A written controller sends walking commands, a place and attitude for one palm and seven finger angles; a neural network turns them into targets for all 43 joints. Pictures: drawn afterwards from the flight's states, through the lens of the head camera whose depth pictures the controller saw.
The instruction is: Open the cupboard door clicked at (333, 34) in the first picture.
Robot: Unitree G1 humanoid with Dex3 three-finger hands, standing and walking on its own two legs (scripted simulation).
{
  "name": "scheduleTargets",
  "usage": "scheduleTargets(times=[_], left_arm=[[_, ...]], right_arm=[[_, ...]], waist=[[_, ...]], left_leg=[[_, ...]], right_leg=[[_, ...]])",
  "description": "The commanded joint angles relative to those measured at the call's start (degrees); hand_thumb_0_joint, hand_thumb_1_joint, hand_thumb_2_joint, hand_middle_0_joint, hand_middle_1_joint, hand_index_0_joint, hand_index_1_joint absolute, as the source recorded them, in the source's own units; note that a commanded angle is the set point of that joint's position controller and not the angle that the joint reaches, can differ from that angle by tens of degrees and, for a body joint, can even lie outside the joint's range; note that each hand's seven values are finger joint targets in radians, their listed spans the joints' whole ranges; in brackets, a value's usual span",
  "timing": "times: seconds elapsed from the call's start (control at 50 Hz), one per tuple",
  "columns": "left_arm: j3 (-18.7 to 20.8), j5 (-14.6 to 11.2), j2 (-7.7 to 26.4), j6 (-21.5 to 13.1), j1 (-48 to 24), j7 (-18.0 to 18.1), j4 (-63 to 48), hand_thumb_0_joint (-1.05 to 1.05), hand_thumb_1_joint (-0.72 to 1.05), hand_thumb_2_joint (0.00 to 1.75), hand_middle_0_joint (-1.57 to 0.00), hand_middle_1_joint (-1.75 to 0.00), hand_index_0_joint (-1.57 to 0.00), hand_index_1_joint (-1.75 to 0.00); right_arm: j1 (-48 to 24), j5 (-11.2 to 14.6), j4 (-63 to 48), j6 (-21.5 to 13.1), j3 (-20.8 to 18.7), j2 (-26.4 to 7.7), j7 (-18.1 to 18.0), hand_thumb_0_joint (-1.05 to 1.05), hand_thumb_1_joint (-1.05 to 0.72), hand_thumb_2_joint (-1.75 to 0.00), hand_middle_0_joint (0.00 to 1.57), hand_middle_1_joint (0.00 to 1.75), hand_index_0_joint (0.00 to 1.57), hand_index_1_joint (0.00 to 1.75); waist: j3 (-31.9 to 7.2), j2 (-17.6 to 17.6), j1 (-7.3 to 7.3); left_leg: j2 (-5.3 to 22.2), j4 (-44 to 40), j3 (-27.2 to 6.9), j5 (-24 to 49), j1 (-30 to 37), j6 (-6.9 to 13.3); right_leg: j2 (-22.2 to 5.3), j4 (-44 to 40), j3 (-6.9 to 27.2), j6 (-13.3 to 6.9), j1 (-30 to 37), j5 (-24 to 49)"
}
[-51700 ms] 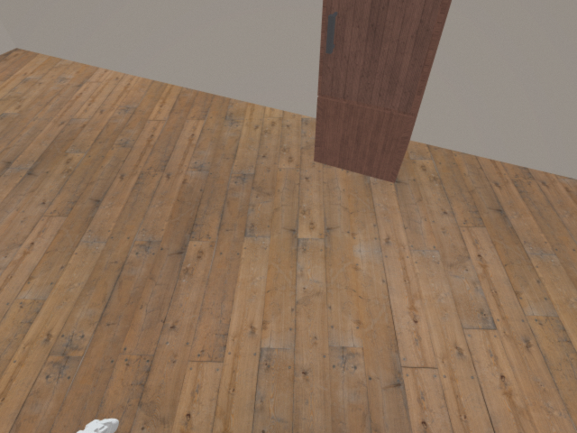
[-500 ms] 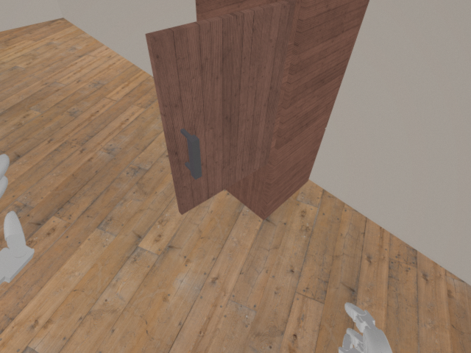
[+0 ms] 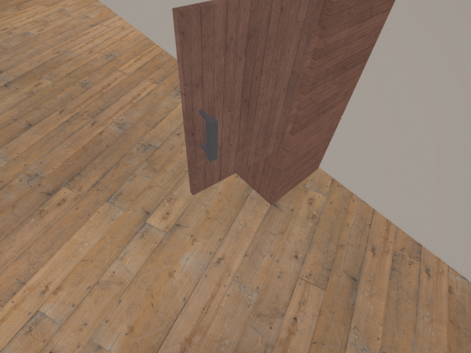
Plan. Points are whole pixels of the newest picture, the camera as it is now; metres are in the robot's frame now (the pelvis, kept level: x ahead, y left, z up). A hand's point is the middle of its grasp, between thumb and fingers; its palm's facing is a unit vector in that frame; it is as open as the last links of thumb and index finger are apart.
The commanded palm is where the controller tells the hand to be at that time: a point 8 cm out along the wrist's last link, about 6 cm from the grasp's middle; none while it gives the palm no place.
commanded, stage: let the arm hang, fingers relaxed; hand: left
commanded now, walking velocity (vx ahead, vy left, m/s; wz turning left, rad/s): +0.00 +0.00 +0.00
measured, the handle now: (207, 135) +0.63 +0.11 -0.06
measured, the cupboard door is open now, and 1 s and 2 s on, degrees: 84 84 84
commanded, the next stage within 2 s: look to check the result in 0.68 s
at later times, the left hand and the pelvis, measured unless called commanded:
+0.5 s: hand out of the picture +0.04 +0.19 -0.17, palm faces -0.01 -0.97 -0.23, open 7.4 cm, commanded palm none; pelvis +0.00 +0.00 +0.00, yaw -1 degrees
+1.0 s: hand out of the picture +0.04 +0.20 -0.17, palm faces -0.02 -0.97 -0.26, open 7.4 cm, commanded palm none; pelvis +0.02 -0.01 +0.01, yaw -1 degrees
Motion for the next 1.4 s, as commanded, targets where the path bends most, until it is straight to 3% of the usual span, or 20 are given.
scheduleTargets(times=[0.0, 0.26, 0.46, 0.5, 0.58, 0.7, 0.86, 0.98, 1.22, 1.38], left_arm=[[1.2, -0.4, 7.3, -2.3, -0.5, 0.3, -0.5, 0.00, 0.90, 0.90, -0.20, -0.30, -0.20, -0.30], [1.0, -0.3, 6.7, -2.0, 0.3, 0.9, 2.7, 0.00, 0.90, 0.90, -0.20, -0.30, -0.20, -0.30], [1.3, -0.3, 6.6, -2.5, -1.5, 1.0, 1.7, 0.00, 0.90, 0.90, -0.20, -0.30, -0.20, -0.30], [1.4, -0.3, 6.8, -2.6, -2.3, 0.9, 1.6, 0.00, 0.90, 0.90, -0.20, -0.30, -0.20, -0.30], [1.7, -0.3, 7.3, -2.8, -2.7, 0.9, 1.2, 0.00, 0.90, 0.90, -0.20, -0.30, -0.20, -0.30], [1.7, -0.4, 7.7, -3.0, -3.7, 0.9, 1.4, 0.00, 0.90, 0.90, -0.20, -0.30, -0.20, -0.30], [1.6, -0.5, 8.9, -3.1, -4.3, 0.7, 1.9, 0.00, 0.90, 0.90, -0.20, -0.30, -0.20, -0.30], [1.7, -0.5, 9.9, -3.4, -4.4, 0.7, 1.9, 0.00, 0.90, 0.90, -0.20, -0.30, -0.20, -0.30], [1.8, -0.5, 11.8, -3.6, -6.5, 0.7, 1.7, 0.00, 0.90, 0.90, -0.20, -0.30, -0.20, -0.30], [2.0, -0.5, 12.7, -3.8, -7.5, 0.7, 1.1, 0.00, 0.90, 0.90, -0.20, -0.30, -0.20, -0.30]], right_arm=[[0.7, 0.5, -1.4, -1.8, -1.8, -7.5, -1.0, 0.00, -0.90, -0.90, 0.20, 0.30, 0.20, 0.30], [3.5, 0.4, 2.1, -1.8, -1.9, -5.9, -1.0, 0.00, -0.90, -0.90, 0.20, 0.30, 0.20, 0.30], [2.1, 0.3, 2.3, -2.4, -1.8, -5.1, -0.8, 0.00, -0.90, -0.90, 0.20, 0.30, 0.20, 0.30], [1.9, 0.3, 2.5, -2.5, -1.8, -5.4, -0.8, 0.00, -0.90, -0.90, 0.20, 0.30, 0.20, 0.30], [1.2, 0.4, 2.3, -2.6, -1.8, -6.1, -0.9, 0.00, -0.90, -0.90, 0.20, 0.30, 0.20, 0.30], [0.5, 0.4, 2.6, -2.7, -1.9, -6.5, -1.0, 0.00, -0.90, -0.90, 0.20, 0.30, 0.20, 0.30], [-0.4, 0.4, 2.7, -2.5, -1.9, -7.9, -1.1, 0.00, -0.90, -0.90, 0.20, 0.30, 0.20, 0.30], [-1.8, 0.6, 2.4, -2.6, -2.1, -9.6, -1.1, 0.00, -0.90, -0.90, 0.20, 0.30, 0.20, 0.30], [-4.3, 0.5, 2.3, -2.8, -2.1, -11.3, -1.0, 0.00, -0.90, -0.90, 0.20, 0.30, 0.20, 0.30], [-5.5, 0.5, 1.8, -2.8, -2.1, -12.5, -0.9, 0.00, -0.90, -0.90, 0.20, 0.30, 0.20, 0.30]], waist=[[-4.0, 4.5, -0.71], [0.0, 1.0, -0.62], [-0.8, 2.5, -0.43], [-0.5, 1.3, -0.53], [-1.2, 3.4, -0.30], [-2.1, 2.5, -0.62], [-2.2, 2.9, -0.69], [-3.7, 1.5, -0.62], [-4.9, 2.6, -0.68], [-4.8, 1.3, -0.54]], left_leg=[[5.6, -8.0, -6.7, -2.5, 1.4, 1.0], [5.6, -10.3, -6.9, -5.4, 0.6, 1.3], [5.4, -10.0, -6.0, -0.2, 1.8, 0.9], [5.3, -10.0, -5.8, 0.9, 1.8, 0.7], [5.4, -9.6, -5.5, 2.6, 2.9, 0.7], [5.5, -9.2, -5.3, 5.7, 4.3, 0.5], [5.8, -9.7, -5.4, 5.3, 5.4, 0.5], [6.2, -9.1, -5.1, 8.0, 7.5, 0.6], [6.5, -9.6, -5.2, 11.0, 8.7, 0.4], [6.6, -9.9, -5.2, 12.3, 9.2, 0.2]], right_leg=[[-5.3, -6.7, 6.4, -2.1, 0.9, -1.2], [-5.3, -6.5, 6.2, -1.9, -1.6, -4.3], [-5.6, -6.5, 6.8, -1.6, -0.4, -0.2], [-5.6, -6.7, 6.7, -1.6, -0.2, -0.1], [-5.6, -7.2, 6.8, -1.7, 0.4, 1.3], [-5.9, -7.7, 6.9, -1.9, 1.4, 3.5], [-5.9, -8.5, 7.2, -2.0, 1.7, 3.2], [-6.0, -8.8, 7.1, -2.0, 2.2, 6.2], [-6.6, -8.9, 7.1, -2.0, 4.3, 10.3], [-6.6, -9.5, 7.0, -1.9, 4.9, 12.3]])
